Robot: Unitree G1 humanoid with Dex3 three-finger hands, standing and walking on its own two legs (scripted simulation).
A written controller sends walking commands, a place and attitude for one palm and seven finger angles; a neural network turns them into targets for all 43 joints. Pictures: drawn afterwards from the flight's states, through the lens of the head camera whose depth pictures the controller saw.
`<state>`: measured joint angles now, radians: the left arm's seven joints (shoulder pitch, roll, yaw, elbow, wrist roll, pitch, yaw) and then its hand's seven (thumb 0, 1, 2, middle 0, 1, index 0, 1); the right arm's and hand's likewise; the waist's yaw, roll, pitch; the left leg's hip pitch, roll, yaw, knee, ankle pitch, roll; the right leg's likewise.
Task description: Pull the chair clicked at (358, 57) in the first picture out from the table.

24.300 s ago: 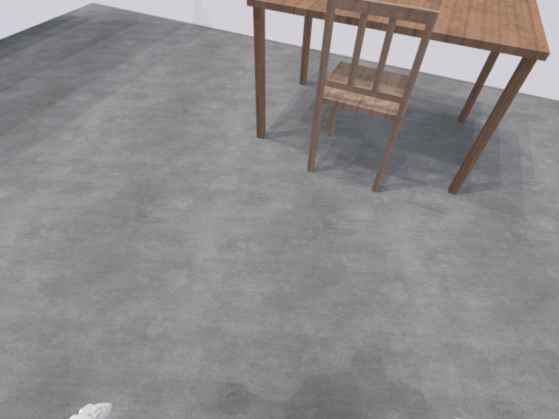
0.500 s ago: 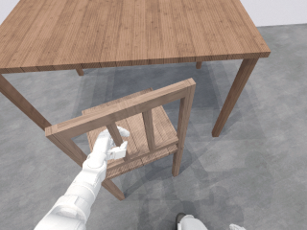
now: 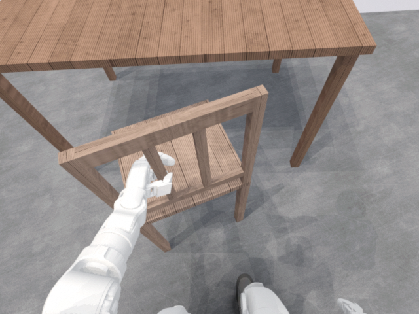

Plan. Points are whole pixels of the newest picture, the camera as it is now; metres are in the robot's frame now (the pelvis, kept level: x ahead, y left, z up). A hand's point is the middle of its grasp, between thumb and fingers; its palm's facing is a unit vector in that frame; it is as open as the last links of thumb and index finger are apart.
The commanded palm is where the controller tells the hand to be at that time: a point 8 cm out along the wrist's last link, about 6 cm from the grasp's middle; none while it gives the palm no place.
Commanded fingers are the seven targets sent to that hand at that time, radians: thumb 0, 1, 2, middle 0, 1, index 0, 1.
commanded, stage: step backward, pulling the chair out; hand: left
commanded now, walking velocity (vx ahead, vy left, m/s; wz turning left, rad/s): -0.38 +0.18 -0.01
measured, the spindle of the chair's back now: (162, 175) +0.41 +0.12 -0.08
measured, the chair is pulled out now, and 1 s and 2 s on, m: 0.20 0.23 0.24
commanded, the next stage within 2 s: none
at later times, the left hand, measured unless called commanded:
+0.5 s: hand (164, 194) +0.35 +0.10 -0.05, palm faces -0.11 -0.96 -0.24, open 5.7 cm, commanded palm +0.34 +0.15 -0.04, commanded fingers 0.00 0.90 0.90 -0.50 -1.45 -0.50 -1.45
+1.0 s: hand (164, 197) +0.34 +0.10 -0.05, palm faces -0.10 -0.97 -0.24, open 5.7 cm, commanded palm +0.32 +0.15 -0.04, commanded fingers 0.00 0.90 0.90 -0.50 -1.45 -0.50 -1.45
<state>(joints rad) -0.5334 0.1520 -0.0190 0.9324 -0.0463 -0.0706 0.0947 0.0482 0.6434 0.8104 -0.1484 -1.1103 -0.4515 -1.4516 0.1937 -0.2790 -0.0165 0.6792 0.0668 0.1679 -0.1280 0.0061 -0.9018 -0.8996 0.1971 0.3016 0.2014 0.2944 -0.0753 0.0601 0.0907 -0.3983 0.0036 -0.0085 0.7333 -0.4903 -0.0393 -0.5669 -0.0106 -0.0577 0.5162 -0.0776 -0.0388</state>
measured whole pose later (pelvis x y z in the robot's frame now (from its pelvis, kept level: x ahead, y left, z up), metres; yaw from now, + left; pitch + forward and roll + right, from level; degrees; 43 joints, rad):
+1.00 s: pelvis -0.04 +0.00 +0.00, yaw +0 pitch +7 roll +2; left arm -0.56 0.16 -0.04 0.95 -0.04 -0.06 0.10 0.07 0.65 0.83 -0.13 -1.12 -0.45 -1.45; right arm 0.17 -0.28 0.00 0.69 0.08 0.15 -0.13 0.01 -0.90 -0.90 0.20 0.30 0.20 0.29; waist -0.08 0.03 0.09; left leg -0.34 -0.04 0.04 0.57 -0.34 0.01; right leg -0.57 -0.03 -0.04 0.42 0.03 -0.02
